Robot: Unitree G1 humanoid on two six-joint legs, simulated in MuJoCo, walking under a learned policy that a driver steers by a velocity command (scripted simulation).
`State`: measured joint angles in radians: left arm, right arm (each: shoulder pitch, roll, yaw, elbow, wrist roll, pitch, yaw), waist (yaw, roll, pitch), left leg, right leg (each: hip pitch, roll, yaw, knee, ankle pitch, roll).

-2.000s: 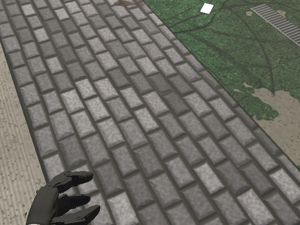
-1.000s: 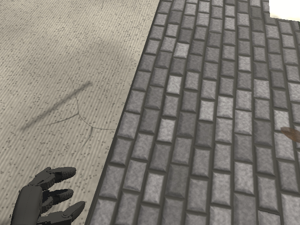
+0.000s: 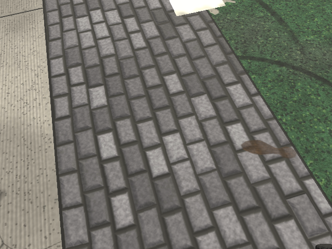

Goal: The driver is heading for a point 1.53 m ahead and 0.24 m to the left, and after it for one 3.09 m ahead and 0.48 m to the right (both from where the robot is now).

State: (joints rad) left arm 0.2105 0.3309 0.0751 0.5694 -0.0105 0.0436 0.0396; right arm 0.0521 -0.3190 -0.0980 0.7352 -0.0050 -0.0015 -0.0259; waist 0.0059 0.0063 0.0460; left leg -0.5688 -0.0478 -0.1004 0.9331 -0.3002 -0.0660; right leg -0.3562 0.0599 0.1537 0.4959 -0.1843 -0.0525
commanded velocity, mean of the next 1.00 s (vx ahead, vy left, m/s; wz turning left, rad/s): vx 0.00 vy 0.00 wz -0.19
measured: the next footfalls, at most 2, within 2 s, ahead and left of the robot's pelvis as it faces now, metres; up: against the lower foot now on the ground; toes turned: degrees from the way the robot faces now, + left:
left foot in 0.22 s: +0.09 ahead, +0.15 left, +0.00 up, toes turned -11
right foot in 0.52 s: +0.02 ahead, -0.11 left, +0.00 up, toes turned -5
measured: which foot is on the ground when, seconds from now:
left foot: up 0.00-0.20, down 0.22-1.00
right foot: down 0.00-0.22, up 0.24-0.50, down 0.52-1.00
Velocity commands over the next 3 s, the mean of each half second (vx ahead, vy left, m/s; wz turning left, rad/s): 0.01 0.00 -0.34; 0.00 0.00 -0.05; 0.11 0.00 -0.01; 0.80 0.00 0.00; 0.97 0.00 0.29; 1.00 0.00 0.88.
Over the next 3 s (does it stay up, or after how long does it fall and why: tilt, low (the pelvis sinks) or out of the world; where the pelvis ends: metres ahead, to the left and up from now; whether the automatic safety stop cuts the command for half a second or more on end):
stays up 1.22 0.00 -0.03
